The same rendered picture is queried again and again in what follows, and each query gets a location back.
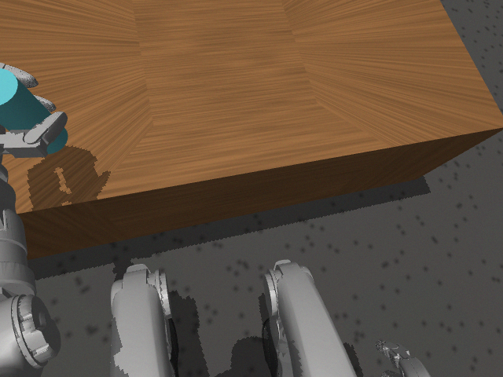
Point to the right robot hand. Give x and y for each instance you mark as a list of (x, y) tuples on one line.
[(400, 358)]

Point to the can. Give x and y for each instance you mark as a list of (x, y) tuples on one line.
[(21, 110)]

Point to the left robot hand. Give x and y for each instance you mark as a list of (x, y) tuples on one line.
[(31, 143)]

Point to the left robot arm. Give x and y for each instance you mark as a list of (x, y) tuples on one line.
[(28, 335)]

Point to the right robot foot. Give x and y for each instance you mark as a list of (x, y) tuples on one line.
[(269, 349)]

